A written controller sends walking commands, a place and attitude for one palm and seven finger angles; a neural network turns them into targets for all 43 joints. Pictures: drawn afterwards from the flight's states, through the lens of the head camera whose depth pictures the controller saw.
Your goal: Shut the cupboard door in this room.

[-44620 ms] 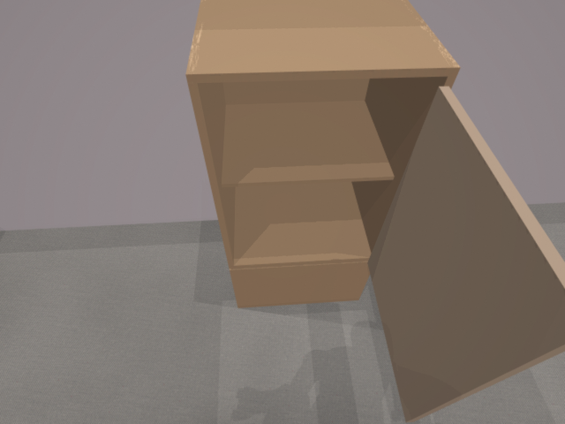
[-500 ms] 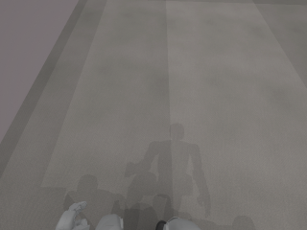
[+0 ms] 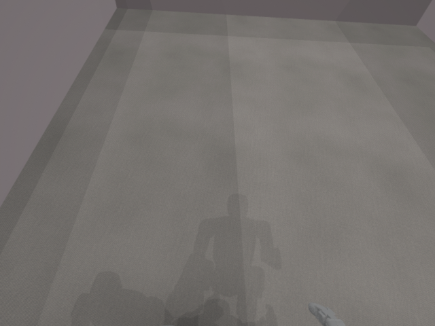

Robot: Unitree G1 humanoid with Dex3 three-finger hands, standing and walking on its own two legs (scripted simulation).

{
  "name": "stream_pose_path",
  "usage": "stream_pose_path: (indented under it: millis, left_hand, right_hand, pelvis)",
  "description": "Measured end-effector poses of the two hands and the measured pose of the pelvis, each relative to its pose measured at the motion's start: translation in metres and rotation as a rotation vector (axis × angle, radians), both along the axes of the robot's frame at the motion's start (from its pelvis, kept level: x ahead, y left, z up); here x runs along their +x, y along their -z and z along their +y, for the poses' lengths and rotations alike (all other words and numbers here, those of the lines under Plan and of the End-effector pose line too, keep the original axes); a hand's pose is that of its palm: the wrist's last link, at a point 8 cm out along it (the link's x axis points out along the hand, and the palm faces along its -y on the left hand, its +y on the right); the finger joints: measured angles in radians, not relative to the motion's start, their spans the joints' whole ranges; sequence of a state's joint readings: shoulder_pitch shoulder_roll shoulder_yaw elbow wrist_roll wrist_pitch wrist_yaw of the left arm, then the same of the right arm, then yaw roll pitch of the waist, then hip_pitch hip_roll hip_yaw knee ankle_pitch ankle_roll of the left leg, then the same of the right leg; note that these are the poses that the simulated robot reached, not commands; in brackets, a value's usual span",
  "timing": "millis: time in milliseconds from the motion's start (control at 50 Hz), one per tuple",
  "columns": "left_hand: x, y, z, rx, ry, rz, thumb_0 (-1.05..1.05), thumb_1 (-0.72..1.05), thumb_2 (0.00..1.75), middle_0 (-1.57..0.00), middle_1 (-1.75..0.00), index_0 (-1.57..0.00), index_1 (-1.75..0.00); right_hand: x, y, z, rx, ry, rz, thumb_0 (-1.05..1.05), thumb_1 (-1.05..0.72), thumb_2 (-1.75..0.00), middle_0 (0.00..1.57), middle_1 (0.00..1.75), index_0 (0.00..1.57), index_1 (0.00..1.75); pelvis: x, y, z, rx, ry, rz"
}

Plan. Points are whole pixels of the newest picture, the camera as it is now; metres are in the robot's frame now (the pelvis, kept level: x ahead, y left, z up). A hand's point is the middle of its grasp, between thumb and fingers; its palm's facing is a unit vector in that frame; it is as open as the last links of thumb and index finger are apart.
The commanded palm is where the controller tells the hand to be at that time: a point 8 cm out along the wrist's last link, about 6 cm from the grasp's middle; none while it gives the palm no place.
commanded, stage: turn to face it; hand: left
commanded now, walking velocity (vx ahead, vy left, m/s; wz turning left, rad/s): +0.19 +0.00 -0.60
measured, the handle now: out of the picture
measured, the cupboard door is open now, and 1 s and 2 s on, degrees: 49 49 49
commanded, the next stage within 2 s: none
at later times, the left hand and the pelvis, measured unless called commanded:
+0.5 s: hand (169, 258) +0.27 +0.14 -0.15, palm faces +0.04 -0.98 -0.18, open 7.4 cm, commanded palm none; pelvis +0.14 -0.03 +0.00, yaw +5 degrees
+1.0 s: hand (114, 305) +0.16 +0.24 -0.16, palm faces +0.37 -0.89 -0.27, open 7.4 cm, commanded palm none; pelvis +0.17 +0.00 +0.01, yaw +20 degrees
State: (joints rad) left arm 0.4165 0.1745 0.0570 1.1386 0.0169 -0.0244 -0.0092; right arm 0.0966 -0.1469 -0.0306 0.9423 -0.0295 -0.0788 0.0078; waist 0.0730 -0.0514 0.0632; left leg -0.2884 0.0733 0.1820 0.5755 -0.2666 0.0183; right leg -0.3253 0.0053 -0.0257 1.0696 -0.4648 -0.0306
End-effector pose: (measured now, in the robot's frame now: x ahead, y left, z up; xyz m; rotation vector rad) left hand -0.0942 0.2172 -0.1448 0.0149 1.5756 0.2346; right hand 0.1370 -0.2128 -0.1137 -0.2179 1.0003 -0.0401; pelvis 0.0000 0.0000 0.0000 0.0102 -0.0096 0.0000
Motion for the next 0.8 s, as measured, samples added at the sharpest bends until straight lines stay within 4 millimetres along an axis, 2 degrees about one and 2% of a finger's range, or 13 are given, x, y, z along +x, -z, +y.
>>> stream_pose_path:
  millis: [80,140,200,260,300,360,420,520,600,660,800]
  left_hand:
    - [0.076,-0.006,0.016,0.01,0.074,-0.07,0.01,0.91,0.9,-0.2,-0.29,-0.19,-0.3]
    - [0.147,-0.011,0.022,0.027,0.139,-0.163,0.01,0.91,0.9,-0.2,-0.29,-0.19,-0.3]
    - [0.22,-0.014,0.018,0.052,0.216,-0.266,0.01,0.91,0.9,-0.2,-0.29,-0.19,-0.29]
    - [0.288,-0.015,0.006,0.08,0.276,-0.37,0.0,0.91,0.9,-0.2,-0.29,-0.19,-0.29]
    - [0.324,-0.012,-0.005,0.101,0.291,-0.444,0.0,0.91,0.9,-0.2,-0.29,-0.19,-0.29]
    - [0.353,-0.017,-0.02,0.097,0.282,-0.512,0.0,0.91,0.9,-0.2,-0.29,-0.19,-0.29]
    - [0.361,-0.021,-0.027,0.087,0.244,-0.53,0.0,0.91,0.9,-0.2,-0.29,-0.19,-0.3]
    - [0.351,-0.015,-0.021,0.06,0.169,-0.498,0.0,0.91,0.9,-0.2,-0.3,-0.2,-0.3]
    - [0.334,0.006,0.002,0.042,0.081,-0.469,0.0,0.91,0.9,-0.21,-0.3,-0.2,-0.3]
    - [0.314,0.019,0.025,0.052,0.026,-0.412,0.0,0.91,0.9,-0.21,-0.3,-0.2,-0.3]
    - [0.267,0.0,0.059,0.111,-0.087,-0.301,0.01,0.91,0.9,-0.2,-0.29,-0.19,-0.3]
  right_hand:
    - [-0.023,0.001,-0.007,-0.007,0.115,0.094,0.0,-0.91,-0.9,0.2,0.3,0.21,0.3]
    - [-0.043,0.001,-0.028,-0.044,0.204,0.173,-0.01,-0.94,-0.9,0.2,0.3,0.21,0.3]
    - [-0.065,0.005,-0.044,-0.057,0.258,0.28,-0.01,-0.94,-0.9,0.2,0.3,0.21,0.3]
    - [-0.084,0.014,-0.055,-0.046,0.298,0.393,-0.01,-0.93,-0.9,0.2,0.3,0.2,0.3]
    - [-0.091,0.025,-0.06,-0.029,0.306,0.465,0.0,-0.93,-0.9,0.2,0.3,0.2,0.3]
    - [-0.084,0.03,-0.062,-0.018,0.295,0.534,0.0,-0.92,-0.9,0.2,0.3,0.2,0.3]
    - [-0.058,0.029,-0.058,-0.007,0.256,0.522,0.01,-0.92,-0.9,0.19,0.3,0.2,0.3]
    - [0.006,0.023,-0.045,-0.003,0.175,0.403,0.01,-0.91,-0.9,0.19,0.3,0.2,0.3]
    - [0.058,0.019,-0.03,-0.039,0.096,0.292,0.01,-0.91,-0.9,0.2,0.3,0.2,0.3]
    - [0.086,0.015,-0.021,-0.074,0.052,0.228,0.0,-0.91,-0.9,0.2,0.3,0.2,0.3]
    - [0.127,-0.007,-0.004,-0.116,-0.058,0.22,0.0,-0.91,-0.9,0.2,0.3,0.2,0.3]
  pelvis:
    - [0.028,-0.009,0.004,-0.007,0.047,0.004]
    - [0.049,-0.012,0.002,-0.012,0.075,0.012]
    - [0.07,-0.012,-0.006,-0.016,0.082,0.016]
    - [0.094,-0.004,-0.021,-0.009,0.065,0.012]
    - [0.111,0.006,-0.032,0.002,0.042,0.01]
    - [0.122,0.007,-0.036,-0.011,-0.006,0.0]
    - [0.129,0.003,-0.035,-0.01,-0.046,-0.007]
    - [0.14,0.0,-0.025,-0.02,-0.102,-0.007]
    - [0.147,0.009,-0.009,-0.046,-0.147,-0.009]
    - [0.15,0.015,0.002,-0.052,-0.172,0.007]
    - [0.16,-0.007,0.012,-0.053,-0.237,0.041]
